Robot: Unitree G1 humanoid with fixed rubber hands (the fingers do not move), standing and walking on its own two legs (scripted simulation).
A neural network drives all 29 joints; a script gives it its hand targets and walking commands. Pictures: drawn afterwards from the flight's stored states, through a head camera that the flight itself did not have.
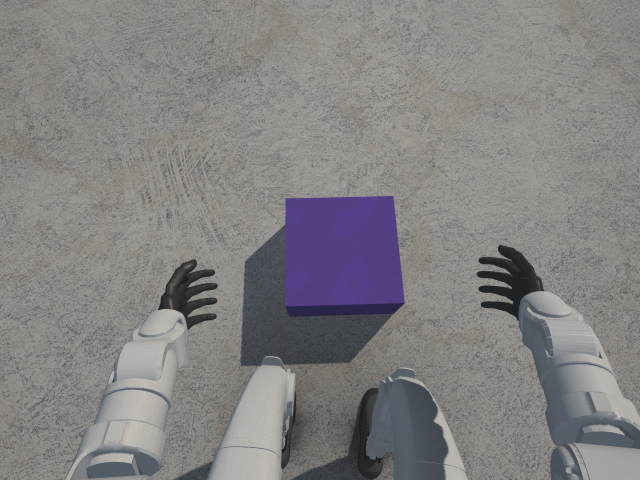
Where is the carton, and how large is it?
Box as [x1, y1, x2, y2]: [285, 196, 404, 316]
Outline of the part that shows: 392,196 285,198 285,306 289,316 393,313 404,302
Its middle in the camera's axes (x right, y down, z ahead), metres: +0.05 +0.05 +1.08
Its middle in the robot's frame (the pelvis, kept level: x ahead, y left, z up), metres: +0.56 +0.00 -0.60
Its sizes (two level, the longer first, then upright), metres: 0.294 0.294 0.150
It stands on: the floor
